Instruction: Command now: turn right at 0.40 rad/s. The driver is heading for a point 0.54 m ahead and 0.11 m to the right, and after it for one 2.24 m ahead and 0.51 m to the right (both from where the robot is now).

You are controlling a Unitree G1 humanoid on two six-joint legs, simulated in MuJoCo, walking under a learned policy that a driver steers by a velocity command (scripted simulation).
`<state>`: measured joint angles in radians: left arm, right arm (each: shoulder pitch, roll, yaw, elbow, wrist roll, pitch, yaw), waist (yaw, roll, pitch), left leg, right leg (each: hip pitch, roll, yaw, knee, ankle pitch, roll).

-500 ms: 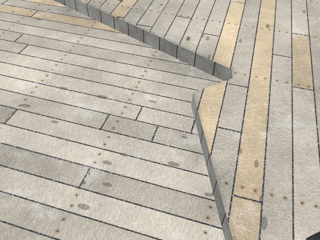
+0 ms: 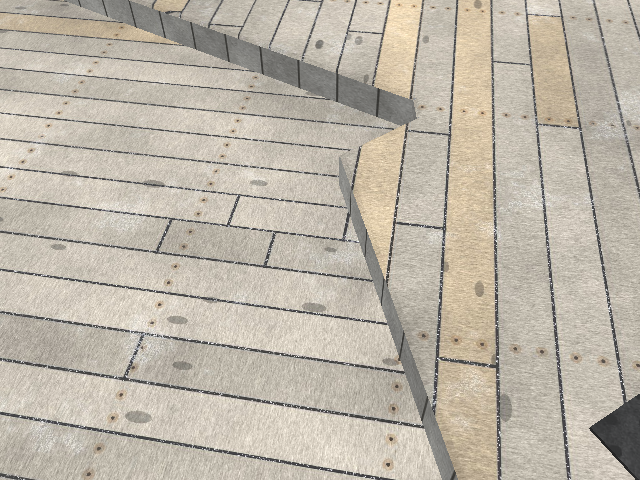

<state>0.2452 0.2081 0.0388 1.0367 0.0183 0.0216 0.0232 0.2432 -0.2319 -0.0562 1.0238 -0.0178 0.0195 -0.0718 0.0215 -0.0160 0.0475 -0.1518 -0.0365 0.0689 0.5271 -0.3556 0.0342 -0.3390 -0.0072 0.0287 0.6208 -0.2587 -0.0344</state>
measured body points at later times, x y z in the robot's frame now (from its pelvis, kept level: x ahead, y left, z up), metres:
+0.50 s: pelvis +0.03 +0.02 +0.02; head +0.03 +0.03 +0.47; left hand +0.21 +0.24 -0.11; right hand -0.02 -0.26 -0.10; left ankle +0.01 +0.11 -0.73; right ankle +0.03 -0.12 -0.66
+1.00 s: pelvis +0.21 -0.12 +0.01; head +0.22 -0.15 +0.46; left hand +0.40 +0.06 -0.12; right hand +0.11 -0.33 -0.15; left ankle +0.18 +0.05 -0.58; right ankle +0.16 -0.17 -0.73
